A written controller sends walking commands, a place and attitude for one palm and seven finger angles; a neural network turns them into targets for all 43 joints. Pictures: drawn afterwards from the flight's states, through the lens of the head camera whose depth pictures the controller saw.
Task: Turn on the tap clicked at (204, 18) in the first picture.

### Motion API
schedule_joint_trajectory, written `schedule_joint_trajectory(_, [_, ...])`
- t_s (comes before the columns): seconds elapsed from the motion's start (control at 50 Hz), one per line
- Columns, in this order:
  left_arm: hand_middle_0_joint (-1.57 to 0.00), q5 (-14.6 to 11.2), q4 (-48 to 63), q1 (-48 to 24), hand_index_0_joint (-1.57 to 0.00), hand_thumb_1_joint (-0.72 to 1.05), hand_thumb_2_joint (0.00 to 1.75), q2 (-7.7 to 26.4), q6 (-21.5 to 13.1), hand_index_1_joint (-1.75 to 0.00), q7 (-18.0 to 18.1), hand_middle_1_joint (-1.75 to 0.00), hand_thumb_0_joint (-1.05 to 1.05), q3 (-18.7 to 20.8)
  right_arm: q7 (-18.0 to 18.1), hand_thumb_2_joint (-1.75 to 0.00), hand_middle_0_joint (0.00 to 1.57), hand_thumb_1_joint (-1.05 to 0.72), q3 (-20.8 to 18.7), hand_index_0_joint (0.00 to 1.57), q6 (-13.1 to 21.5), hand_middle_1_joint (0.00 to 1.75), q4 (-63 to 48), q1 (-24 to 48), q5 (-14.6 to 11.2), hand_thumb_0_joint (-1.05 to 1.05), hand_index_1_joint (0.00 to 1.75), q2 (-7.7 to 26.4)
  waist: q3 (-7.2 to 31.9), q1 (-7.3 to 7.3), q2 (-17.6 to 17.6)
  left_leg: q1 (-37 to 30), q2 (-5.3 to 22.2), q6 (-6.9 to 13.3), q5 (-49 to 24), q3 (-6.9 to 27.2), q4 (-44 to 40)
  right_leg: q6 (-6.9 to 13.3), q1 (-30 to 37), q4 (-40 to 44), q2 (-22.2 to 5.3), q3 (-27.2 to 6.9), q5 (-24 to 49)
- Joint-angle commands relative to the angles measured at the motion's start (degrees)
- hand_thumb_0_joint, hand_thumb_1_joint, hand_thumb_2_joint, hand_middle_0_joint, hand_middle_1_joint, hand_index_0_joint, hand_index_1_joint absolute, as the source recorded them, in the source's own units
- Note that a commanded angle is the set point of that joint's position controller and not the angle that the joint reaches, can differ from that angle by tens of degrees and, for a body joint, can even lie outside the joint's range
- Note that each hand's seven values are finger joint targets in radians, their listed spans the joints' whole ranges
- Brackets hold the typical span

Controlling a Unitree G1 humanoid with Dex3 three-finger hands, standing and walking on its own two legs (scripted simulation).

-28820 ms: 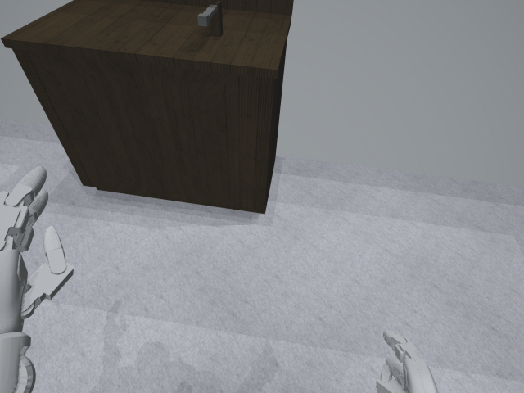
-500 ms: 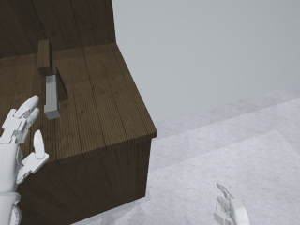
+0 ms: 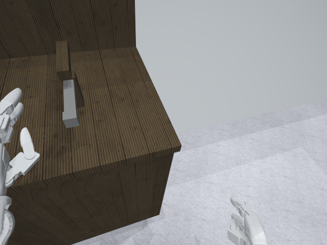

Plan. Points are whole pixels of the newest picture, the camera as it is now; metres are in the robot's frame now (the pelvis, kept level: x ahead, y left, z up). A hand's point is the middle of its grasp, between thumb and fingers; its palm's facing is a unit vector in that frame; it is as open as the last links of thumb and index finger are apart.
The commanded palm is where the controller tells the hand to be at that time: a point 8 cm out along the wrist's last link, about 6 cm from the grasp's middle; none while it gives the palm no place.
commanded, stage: look again from close up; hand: left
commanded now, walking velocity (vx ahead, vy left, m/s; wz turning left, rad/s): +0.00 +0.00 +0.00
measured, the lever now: (71, 119) +0.34 +0.25 +0.12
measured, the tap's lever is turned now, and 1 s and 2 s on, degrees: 0 0 0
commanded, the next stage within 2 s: come to a stop and stand still in 0.26 s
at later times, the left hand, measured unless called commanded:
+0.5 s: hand (57, 160) +0.22 +0.21 +0.16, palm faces +0.41 -0.85 -0.33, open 7.4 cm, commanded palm +0.16 +0.25 +0.17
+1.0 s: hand (48, 163) +0.22 +0.23 +0.15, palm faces +0.35 -0.85 -0.40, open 7.4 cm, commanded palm +0.16 +0.27 +0.17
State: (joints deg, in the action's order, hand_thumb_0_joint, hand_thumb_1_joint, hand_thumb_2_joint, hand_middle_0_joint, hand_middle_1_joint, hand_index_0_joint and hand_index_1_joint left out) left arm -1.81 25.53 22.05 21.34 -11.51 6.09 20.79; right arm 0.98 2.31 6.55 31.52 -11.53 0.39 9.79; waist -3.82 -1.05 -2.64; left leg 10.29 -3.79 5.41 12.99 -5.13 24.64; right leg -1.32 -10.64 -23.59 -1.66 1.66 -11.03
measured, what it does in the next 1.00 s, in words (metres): stands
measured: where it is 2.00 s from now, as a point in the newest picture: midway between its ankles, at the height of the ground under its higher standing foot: outside the picture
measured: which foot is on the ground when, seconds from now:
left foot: down 0.00-1.00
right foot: down 0.00-1.00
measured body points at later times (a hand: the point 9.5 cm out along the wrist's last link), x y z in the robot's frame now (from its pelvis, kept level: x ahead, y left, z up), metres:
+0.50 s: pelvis +0.00 -0.03 +0.00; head +0.01 -0.02 +0.45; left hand +0.19 +0.26 +0.18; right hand +0.19 -0.26 -0.07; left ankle +0.01 +0.04 -0.74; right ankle +0.02 -0.14 -0.74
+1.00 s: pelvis +0.01 -0.01 -0.01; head +0.04 -0.01 +0.44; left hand +0.19 +0.28 +0.17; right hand +0.17 -0.23 -0.10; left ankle +0.01 +0.04 -0.74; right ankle +0.02 -0.14 -0.74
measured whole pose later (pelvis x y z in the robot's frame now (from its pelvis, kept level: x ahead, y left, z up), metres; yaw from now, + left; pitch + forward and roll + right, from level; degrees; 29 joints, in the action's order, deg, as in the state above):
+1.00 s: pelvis +0.01 -0.01 -0.01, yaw +1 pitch +1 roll +0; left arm -4.9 22.5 26.0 22.2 -16.5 5.6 18.6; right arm -1.5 1.5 7.3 33.4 -13.8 -0.4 13.5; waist -3.0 -1.8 1.0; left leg 15.2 -3.6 4.7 15.2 -4.6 29.1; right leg -0.9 -16.0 -29.6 -1.4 1.5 -14.4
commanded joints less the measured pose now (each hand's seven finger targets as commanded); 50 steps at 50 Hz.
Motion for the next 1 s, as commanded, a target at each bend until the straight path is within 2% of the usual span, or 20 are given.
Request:
schedule_joint_trajectory(0.0, [-0.20,-0.18,14.43,-3.36,-0.20,0.90,0.90,7.06,-4.01,-0.30,0.70,-0.30,0.00,3.87,0.62,-0.90,0.20,-0.90,-4.12,0.20,2.53,0.30,-8.46,4.66,-0.39,0.00,0.30,8.80,10.49,-0.41,8.87,-1.69,10.23,-9.38,-15.99,9.81,-6.69,2.41,4.73,-0.70,0.62,-0.39,5.25])
schedule_joint_trajectory(0.06, [-0.20,0.02,13.27,-3.00,-0.20,0.90,0.90,6.72,-3.34,-0.30,0.88,-0.30,0.00,3.61,0.69,-0.90,0.20,-0.90,-4.04,0.20,2.45,0.30,-8.15,5.10,-0.58,0.00,0.30,8.89,10.50,-0.33,7.04,-2.16,9.48,-9.32,-16.84,8.72,-5.23,2.52,4.90,0.23,0.11,-0.83,7.95])
schedule_joint_trajectory(0.18, [-0.20,-0.10,11.28,-3.51,-0.20,0.90,0.90,7.38,-2.87,-0.30,1.37,-0.30,0.00,4.37,1.34,-0.90,0.20,-0.90,-4.07,0.20,1.76,0.30,-7.84,5.07,-0.56,0.00,0.30,8.97,8.94,-0.31,4.13,1.79,8.31,-6.85,-6.72,8.64,-5.30,2.81,6.06,2.45,-1.27,-2.85,7.36])
schedule_joint_trajectory(0.24, [-0.20,-0.28,12.44,-4.19,-0.20,0.90,0.90,7.41,-3.05,-0.30,1.41,-0.30,0.00,4.09,1.49,-0.90,0.20,-0.90,-4.22,0.20,2.03,0.30,-8.00,5.18,-0.70,0.00,0.30,9.03,8.52,-0.32,5.29,1.78,7.75,-5.64,-4.66,8.66,-5.15,3.11,5.40,3.04,-1.72,-4.35,6.53])
schedule_joint_trajectory(0.36, [-0.20,-0.43,12.74,-2.94,-0.20,0.90,0.90,8.38,-2.62,-0.30,1.75,-0.30,0.00,5.11,1.72,-0.90,0.20,-0.90,-4.05,0.20,2.22,0.30,-7.94,5.55,-0.61,0.00,0.30,8.80,9.31,-0.48,5.19,0.80,7.36,-4.91,-6.18,8.27,-4.03,3.21,5.33,3.86,-1.90,-5.10,7.99])
schedule_joint_trajectory(0.46, [-0.20,-0.76,11.12,-0.83,-0.20,0.90,0.90,7.70,-1.98,-0.30,1.82,-0.30,0.00,4.78,1.66,-0.90,0.20,-0.90,-4.43,0.20,1.84,0.30,-8.29,5.43,-0.80,0.00,0.30,9.05,8.02,-0.18,3.89,1.21,6.43,-4.51,-6.01,7.47,-1.11,3.92,3.08,6.53,-4.32,-8.20,8.02])
schedule_joint_trajectory(0.54, [-0.20,-1.09,11.57,-0.91,-0.20,0.90,0.90,7.52,-2.12,-0.30,1.94,-0.30,0.00,4.15,1.54,-0.90,0.20,-0.90,-4.61,0.20,1.43,0.30,-8.62,4.97,-1.03,0.00,0.30,9.29,8.33,0.00,3.27,1.23,6.33,-4.38,-6.20,8.01,-0.31,4.25,2.47,6.26,-5.63,-8.34,6.36])
schedule_joint_trajectory(0.58, [-0.20,-1.08,11.86,-0.89,-0.20,0.90,0.90,7.40,-1.97,-0.30,1.90,-0.30,0.00,4.10,1.70,-0.90,0.20,-0.90,-4.40,0.20,1.22,0.30,-8.51,5.03,-0.89,0.00,0.30,9.15,8.61,0.15,2.29,0.34,6.60,-4.31,-6.92,8.05,-0.69,3.82,1.74,5.85,-5.15,-7.17,6.09])
schedule_joint_trajectory(0.64, [-0.20,-1.10,13.44,-1.28,-0.20,0.90,0.90,8.06,-2.17,-0.30,2.09,-0.30,0.00,4.60,1.91,-0.90,0.20,-0.90,-4.60,0.20,1.24,0.30,-8.67,5.14,-1.13,0.00,0.30,9.27,9.37,-0.08,3.98,0.25,7.55,-4.11,-7.92,9.08,-2.91,3.15,3.35,3.51,-3.53,-5.48,6.96])
schedule_joint_trajectory(0.66, [-0.20,-0.77,29.67,-53.35,-0.20,0.90,0.90,50.19,-10.47,-0.30,3.08,-0.30,0.00,16.60,5.93,-0.90,0.20,-0.90,8.20,0.20,-0.64,0.30,-17.81,-0.51,-4.16,0.00,0.30,10.61,4.85,2.99,20.38,18.75,8.37,-3.76,2.98,13.17,-5.44,-0.83,8.58,-6.74,0.54,-2.04,-1.44])
schedule_joint_trajectory(0.68, [-0.20,1.46,6.22,-31.00,-0.20,0.90,0.90,25.47,-8.04,-0.30,2.20,-0.30,0.00,20.28,4.83,-0.90,0.20,-0.90,-1.53,0.20,1.65,0.30,-11.88,-0.01,-2.94,0.00,0.30,5.38,10.08,-1.71,16.27,11.29,12.81,-3.29,6.58,13.77,-4.29,0.94,0.06,-9.15,-0.77,-0.39,-11.10])
schedule_joint_trajectory(0.7, [-0.20,-0.01,3.52,-23.04,-0.20,0.90,0.90,18.36,-6.36,-0.30,2.22,-0.30,0.00,13.63,2.54,-0.90,0.20,-0.90,-1.09,0.20,2.02,0.30,-9.02,4.02,-0.39,0.00,0.30,7.18,5.91,-0.55,13.55,9.17,9.66,-5.26,4.54,11.14,-6.74,2.08,-1.04,-5.62,-0.06,1.72,-10.83])
schedule_joint_trajectory(0.72, [-0.20,-0.72,-0.55,-19.65,-0.20,0.90,0.90,19.47,-5.92,-0.30,2.50,-0.30,0.00,13.31,1.52,-0.90,0.20,-0.90,-2.70,0.20,1.96,0.30,-8.44,3.68,0.02,0.00,0.30,11.20,7.40,-1.35,13.81,7.75,9.14,-5.55,3.64,9.39,-4.83,2.88,-0.24,-4.14,-0.23,0.16,-6.30])
schedule_joint_trajectory(0.76, [-0.20,-2.31,-1.71,-9.91,-0.20,0.90,0.90,15.39,-6.11,-0.30,0.97,-0.30,0.00,9.98,-0.22,-0.90,0.20,-0.90,-3.78,0.20,2.34,0.30,-8.75,2.29,-0.01,0.00,0.30,11.82,11.95,-1.26,9.80,5.34,7.20,-6.45,-3.35,8.47,0.36,4.07,0.60,-2.47,-2.68,-3.78,3.06])
schedule_joint_trajectory(0.78, [-0.20,-3.11,1.30,-5.99,-0.20,0.90,0.90,11.59,-6.66,-0.30,0.26,-0.30,0.00,6.06,-1.18,-0.90,0.20,-0.90,-3.75,0.20,2.58,0.30,-9.25,1.03,-0.40,0.00,0.30,11.22,12.06,-1.43,7.20,6.25,6.95,-6.60,-4.17,8.64,-0.16,3.93,1.61,-2.43,-3.47,-3.77,4.37])
schedule_joint_trajectory(0.8, [-0.20,-3.78,3.36,-1.90,-0.20,0.90,0.90,10.39,-7.15,-0.30,0.26,-0.30,0.00,4.98,-2.16,-0.90,0.20,-0.90,-4.31,0.20,3.10,0.30,-9.05,0.81,-1.04,0.00,0.30,11.62,11.88,-1.81,3.25,5.25,6.97,-6.25,-4.84,8.78,0.92,4.04,1.05,-1.95,-3.64,-4.86,5.03])
schedule_joint_trajectory(0.84, [-0.20,-4.32,5.93,3.14,-0.20,0.90,0.90,8.38,-7.65,-0.30,0.21,-0.30,0.00,3.04,-3.14,-0.90,0.20,-0.90,-4.71,0.20,3.77,0.30,-8.64,1.24,-1.49,0.00,0.30,11.81,11.06,-1.99,-0.63,3.82,6.95,-5.89,-7.28,8.69,0.80,3.75,-0.19,-1.92,-3.81,-5.06,6.94])
schedule_joint_trajectory(0.94, [-0.20,-3.87,6.84,-2.27,-0.20,0.90,0.90,14.24,-8.33,-0.30,1.36,-0.30,0.00,8.69,-1.69,-0.90,0.20,-0.90,-4.71,0.20,3.90,0.30,-7.18,3.04,-1.23,0.00,0.30,11.84,9.95,-1.58,0.25,4.47,7.58,-6.54,-8.13,9.98,-2.11,2.51,-0.37,-3.38,-2.65,-3.90,6.20])
schedule_joint_trajectory(0.96, [-0.20,-3.51,8.58,-6.12,-0.20,0.90,0.90,18.97,-8.23,-0.30,1.76,-0.30,0.00,11.99,-1.17,-0.90,0.20,-0.90,-4.55,0.20,3.36,0.30,-6.83,4.05,-0.98,0.00,0.30,12.34,9.73,-1.45,1.65,4.60,7.65,-6.36,-7.18,10.24,-2.25,2.41,-0.22,-3.73,-2.51,-4.24,5.83])
schedule_joint_trajectory(0.98, [-0.20,-3.59,7.47,-6.42,-0.20,0.90,0.90,15.92,-8.32,-0.30,1.38,-0.30,0.00,9.84,-0.77,-0.90,0.20,-0.90,-4.25,0.20,3.30,0.30,-6.39,3.80,-0.91,0.00,0.30,11.01,9.87,-1.16,2.72,4.76,7.48,-6.11,-7.91,10.34,-2.26,2.55,0.20,-3.87,-2.94,-3.74,6.22])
